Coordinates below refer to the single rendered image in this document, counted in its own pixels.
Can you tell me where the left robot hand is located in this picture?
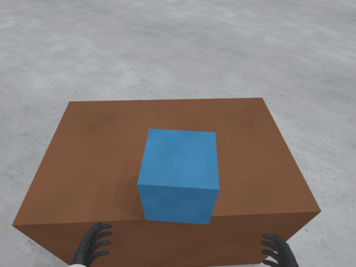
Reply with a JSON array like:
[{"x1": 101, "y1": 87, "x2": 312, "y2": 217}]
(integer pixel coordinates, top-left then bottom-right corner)
[{"x1": 71, "y1": 222, "x2": 112, "y2": 267}]

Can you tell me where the carton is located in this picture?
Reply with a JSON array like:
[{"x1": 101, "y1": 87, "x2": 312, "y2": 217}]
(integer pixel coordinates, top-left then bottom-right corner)
[{"x1": 137, "y1": 128, "x2": 220, "y2": 225}]

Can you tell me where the pedestal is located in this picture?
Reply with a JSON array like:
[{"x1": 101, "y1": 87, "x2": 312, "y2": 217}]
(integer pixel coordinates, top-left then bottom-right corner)
[{"x1": 12, "y1": 98, "x2": 321, "y2": 267}]

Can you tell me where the right robot hand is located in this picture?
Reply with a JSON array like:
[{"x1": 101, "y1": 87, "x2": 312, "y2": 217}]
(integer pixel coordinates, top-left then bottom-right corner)
[{"x1": 261, "y1": 234, "x2": 299, "y2": 267}]

